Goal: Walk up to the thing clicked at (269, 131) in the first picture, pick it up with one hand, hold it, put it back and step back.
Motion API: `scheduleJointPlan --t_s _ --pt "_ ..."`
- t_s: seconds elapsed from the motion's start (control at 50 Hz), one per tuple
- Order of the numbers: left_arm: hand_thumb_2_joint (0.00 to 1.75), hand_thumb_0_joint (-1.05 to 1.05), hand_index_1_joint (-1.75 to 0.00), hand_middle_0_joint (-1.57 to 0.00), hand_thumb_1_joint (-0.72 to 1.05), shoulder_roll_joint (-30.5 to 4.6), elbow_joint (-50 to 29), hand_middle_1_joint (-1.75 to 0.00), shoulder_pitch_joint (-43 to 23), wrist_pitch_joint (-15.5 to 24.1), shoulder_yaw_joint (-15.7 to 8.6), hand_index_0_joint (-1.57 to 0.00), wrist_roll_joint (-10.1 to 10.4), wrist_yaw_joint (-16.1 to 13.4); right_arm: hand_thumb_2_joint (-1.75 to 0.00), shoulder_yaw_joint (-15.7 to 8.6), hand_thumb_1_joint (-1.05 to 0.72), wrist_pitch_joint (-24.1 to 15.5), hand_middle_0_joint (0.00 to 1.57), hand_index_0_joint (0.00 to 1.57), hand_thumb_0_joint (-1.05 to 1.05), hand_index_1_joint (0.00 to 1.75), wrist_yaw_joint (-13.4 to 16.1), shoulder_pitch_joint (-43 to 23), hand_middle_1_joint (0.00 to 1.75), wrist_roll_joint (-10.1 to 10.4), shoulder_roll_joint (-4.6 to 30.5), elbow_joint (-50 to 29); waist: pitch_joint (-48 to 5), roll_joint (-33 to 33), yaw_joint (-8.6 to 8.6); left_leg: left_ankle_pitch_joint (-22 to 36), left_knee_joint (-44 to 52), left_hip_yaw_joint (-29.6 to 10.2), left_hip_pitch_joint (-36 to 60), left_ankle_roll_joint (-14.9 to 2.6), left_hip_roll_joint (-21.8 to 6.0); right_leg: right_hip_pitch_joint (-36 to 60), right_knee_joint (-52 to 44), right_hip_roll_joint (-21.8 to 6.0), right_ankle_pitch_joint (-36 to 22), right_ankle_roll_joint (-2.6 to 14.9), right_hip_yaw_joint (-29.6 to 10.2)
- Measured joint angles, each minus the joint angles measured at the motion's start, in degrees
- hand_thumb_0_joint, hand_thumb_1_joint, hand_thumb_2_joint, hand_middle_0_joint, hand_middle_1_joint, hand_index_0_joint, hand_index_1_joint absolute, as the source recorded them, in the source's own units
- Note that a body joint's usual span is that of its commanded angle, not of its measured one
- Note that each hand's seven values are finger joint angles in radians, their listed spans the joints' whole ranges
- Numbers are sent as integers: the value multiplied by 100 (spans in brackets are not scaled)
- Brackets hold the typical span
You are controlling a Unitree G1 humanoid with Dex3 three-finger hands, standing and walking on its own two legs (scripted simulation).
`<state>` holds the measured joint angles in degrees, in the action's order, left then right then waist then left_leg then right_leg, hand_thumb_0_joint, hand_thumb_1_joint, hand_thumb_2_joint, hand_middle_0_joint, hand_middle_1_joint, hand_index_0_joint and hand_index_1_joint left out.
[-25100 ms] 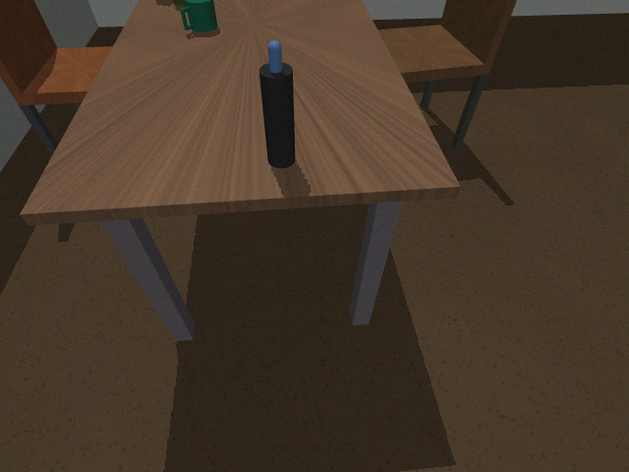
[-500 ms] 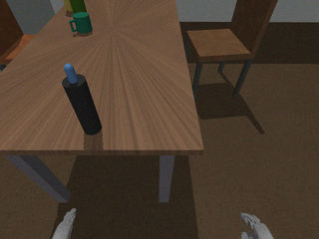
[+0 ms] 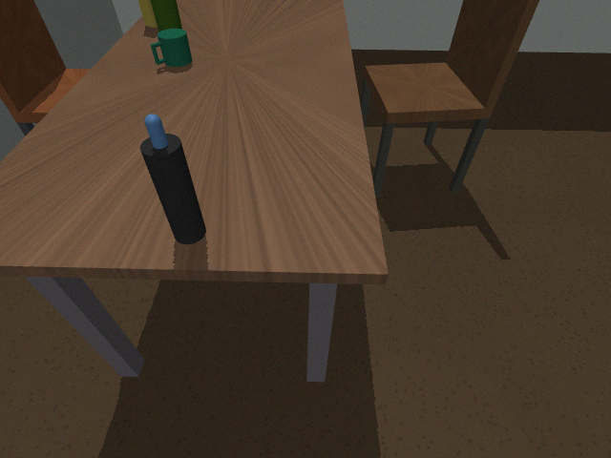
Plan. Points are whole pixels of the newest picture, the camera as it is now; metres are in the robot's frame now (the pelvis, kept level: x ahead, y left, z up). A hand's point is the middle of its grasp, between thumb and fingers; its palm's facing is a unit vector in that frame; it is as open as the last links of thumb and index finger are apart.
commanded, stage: home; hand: left
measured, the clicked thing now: (173, 182) +0.49 +0.22 +0.10
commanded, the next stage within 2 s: stand in 1.16 s
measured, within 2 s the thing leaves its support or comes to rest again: neither
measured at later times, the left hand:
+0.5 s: hand out of the picture +0.08 +0.26 -0.15, palm faces -0.04 -0.93 -0.36, open 17.4 cm
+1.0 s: hand out of the picture +0.10 +0.25 -0.15, palm faces -0.04 -0.93 -0.36, open 17.5 cm
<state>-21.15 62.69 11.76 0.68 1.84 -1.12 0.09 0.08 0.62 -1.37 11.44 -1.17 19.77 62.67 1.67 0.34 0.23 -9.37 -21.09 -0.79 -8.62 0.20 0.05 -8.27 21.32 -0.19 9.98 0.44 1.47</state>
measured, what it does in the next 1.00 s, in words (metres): stands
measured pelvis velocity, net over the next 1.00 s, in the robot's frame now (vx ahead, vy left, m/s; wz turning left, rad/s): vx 0.03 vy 0.00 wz -0.01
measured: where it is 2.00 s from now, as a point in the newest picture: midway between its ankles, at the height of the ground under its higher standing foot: outside the picture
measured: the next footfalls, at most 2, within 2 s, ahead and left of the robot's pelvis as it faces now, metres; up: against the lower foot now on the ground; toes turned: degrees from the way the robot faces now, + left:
none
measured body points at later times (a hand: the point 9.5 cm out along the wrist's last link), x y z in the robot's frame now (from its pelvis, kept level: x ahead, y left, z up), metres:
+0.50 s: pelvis +0.01 +0.00 +0.00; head +0.01 +0.00 +0.45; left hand +0.08 +0.31 -0.13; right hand +0.08 -0.29 -0.13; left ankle +0.03 +0.12 -0.75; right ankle +0.02 -0.11 -0.75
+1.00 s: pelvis +0.03 +0.00 +0.00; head +0.03 -0.01 +0.45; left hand +0.10 +0.30 -0.13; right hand +0.09 -0.30 -0.13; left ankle +0.03 +0.12 -0.75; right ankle +0.02 -0.11 -0.75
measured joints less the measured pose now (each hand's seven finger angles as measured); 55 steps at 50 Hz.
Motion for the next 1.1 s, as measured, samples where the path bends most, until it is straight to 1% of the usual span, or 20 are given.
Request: scheduleJointPlan --t_s 0.2,0.36,0.62,1.1 --pt "5 -1 -5 -6 -54 53 172 -6 -97 -6 -49 -5 31 13 -90 8 -90 -36 21 20 1 30 50 0 30 15 5 114 16 -52 -3 12 48 24 8 -14 6 3 -55 -6 -29 -17 -27" --pt "5 -1 -5 -6 -54 55 222 -6 -244 3 -54 -5 39 0 -90 41 -90 -72 21 20 1 30 90 -173 30 61 15 106 27 -14 -10 2 131 36 107 -22 19 91 -120 -18 -11 -28 -39" --pt "6 -1 -6 -6 -53 88 213 -6 -463 10 -61 -5 50 -12 -90 57 -90 -83 21 20 1 30 108 -409 30 68 26 115 30 26 -11 -12 268 37 242 -10 8 228 -267 -6 -5 -31 -42" --pt "5 -1 -5 -6 -54 109 241 -6 -509 -19 -95 -5 61 -22 -90 27 -90 -74 21 20 1 30 140 -403 30 67 42 220 57 25 -35 -54 389 37 370 39 -38 340 -362 40 46 11 -44"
